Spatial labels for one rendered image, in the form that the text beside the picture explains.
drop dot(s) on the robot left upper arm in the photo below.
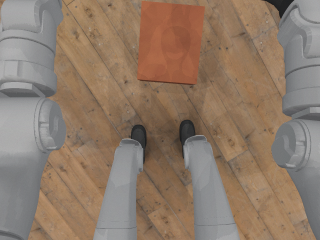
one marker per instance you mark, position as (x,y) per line
(30,129)

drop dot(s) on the right robot hand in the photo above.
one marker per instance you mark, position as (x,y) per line
(281,5)

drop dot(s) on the carton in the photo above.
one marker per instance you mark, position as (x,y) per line
(170,42)

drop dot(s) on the left robot thigh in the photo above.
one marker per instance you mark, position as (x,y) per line
(117,218)

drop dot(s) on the right robot shin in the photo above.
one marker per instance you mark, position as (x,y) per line
(198,137)

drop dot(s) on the robot right upper arm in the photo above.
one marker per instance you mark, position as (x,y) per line
(296,148)

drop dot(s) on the robot right forearm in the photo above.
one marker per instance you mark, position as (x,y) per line
(299,35)

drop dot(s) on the robot left forearm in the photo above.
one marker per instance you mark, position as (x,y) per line
(28,34)

